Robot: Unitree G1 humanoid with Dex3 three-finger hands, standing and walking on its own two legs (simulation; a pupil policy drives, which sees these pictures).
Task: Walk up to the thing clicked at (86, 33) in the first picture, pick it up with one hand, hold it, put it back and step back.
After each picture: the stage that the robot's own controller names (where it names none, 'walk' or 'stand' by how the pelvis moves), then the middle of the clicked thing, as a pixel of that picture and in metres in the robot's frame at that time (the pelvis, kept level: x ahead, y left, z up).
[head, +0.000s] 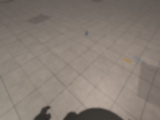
stand; (86, 33) +2.17 +0.13 -0.72
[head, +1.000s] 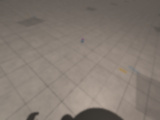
walk; (82, 40) +2.03 +0.11 -0.71
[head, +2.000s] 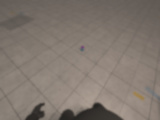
walk; (82, 48) +1.35 +0.09 -0.72
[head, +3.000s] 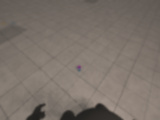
walk; (79, 68) +0.83 +0.13 -0.71
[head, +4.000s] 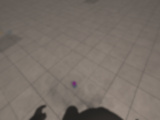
walk; (74, 84) +0.51 +0.22 -0.69
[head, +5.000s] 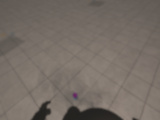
stand; (75, 96) +0.36 +0.19 -0.70
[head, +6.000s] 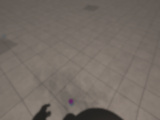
stand; (71, 102) +0.31 +0.19 -0.72
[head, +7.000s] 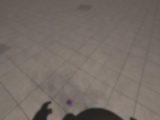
stand; (69, 103) +0.29 +0.22 -0.72
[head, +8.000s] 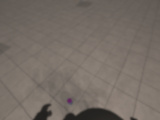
stand; (69, 101) +0.29 +0.23 -0.72
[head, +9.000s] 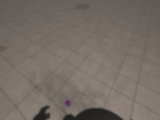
stand; (67, 103) +0.28 +0.23 -0.72
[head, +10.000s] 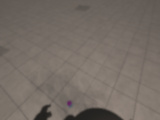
stand; (69, 104) +0.28 +0.22 -0.72
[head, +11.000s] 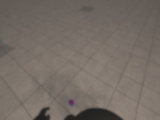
stand; (71, 103) +0.31 +0.21 -0.73
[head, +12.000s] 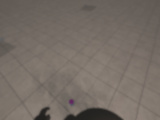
stand; (71, 102) +0.30 +0.20 -0.73
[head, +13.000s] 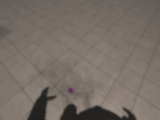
go down; (70, 91) +0.34 +0.19 -0.69
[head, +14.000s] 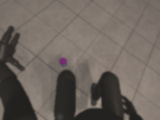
go down; (63, 62) +0.42 +0.19 -0.30
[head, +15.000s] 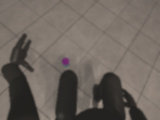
close in; (65, 62) +0.42 +0.18 -0.31
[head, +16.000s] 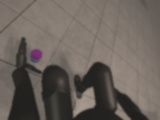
close in; (35, 56) +0.42 +0.23 -0.23
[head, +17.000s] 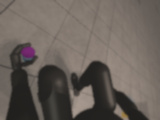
close; (28, 55) +0.41 +0.24 -0.22
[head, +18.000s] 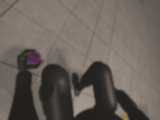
lift; (33, 58) +0.38 +0.23 -0.23
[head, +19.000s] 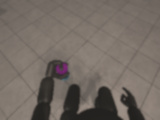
lift; (63, 72) +0.32 +0.18 -0.01
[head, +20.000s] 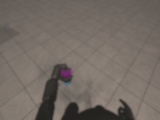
hold; (66, 76) +0.30 +0.17 -0.01
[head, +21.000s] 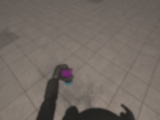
hold; (67, 77) +0.31 +0.16 -0.01
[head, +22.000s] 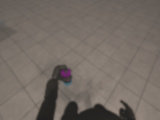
crouch; (66, 77) +0.31 +0.16 -0.04
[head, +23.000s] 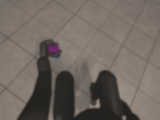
lower; (55, 52) +0.46 +0.20 -0.10
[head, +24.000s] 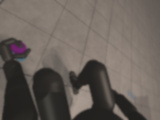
lower; (20, 52) +0.44 +0.26 -0.23
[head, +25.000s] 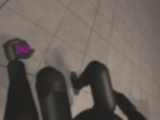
lower; (23, 51) +0.43 +0.26 -0.23
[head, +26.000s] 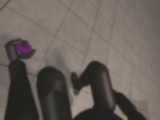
lower; (25, 51) +0.43 +0.26 -0.23
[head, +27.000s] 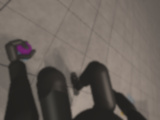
lower; (25, 52) +0.42 +0.26 -0.23
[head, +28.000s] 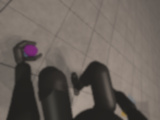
open; (29, 53) +0.41 +0.24 -0.24
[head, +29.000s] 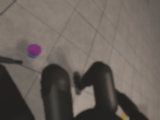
stand; (33, 51) +0.41 +0.23 -0.23
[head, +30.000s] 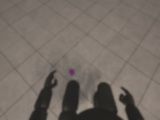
walk; (72, 72) +0.41 +0.17 -0.47
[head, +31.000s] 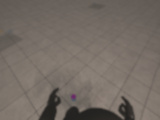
stand; (73, 97) +0.36 +0.16 -0.66
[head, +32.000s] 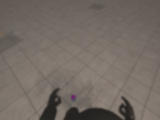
stand; (73, 98) +0.36 +0.16 -0.67
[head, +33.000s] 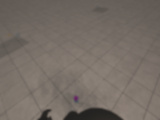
stand; (76, 99) +0.36 +0.16 -0.72
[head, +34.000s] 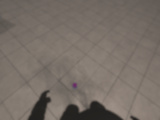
walk; (74, 86) +0.39 +0.11 -0.71
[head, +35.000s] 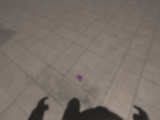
walk; (79, 78) +0.53 +0.13 -0.69
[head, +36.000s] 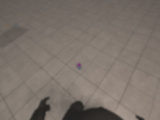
walk; (79, 66) +0.79 +0.22 -0.70
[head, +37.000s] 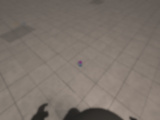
stand; (80, 63) +0.96 +0.18 -0.71
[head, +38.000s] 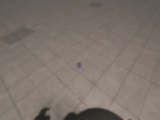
stand; (79, 65) +0.96 +0.19 -0.73
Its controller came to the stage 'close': yes
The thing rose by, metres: 0.72
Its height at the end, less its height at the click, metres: +0.00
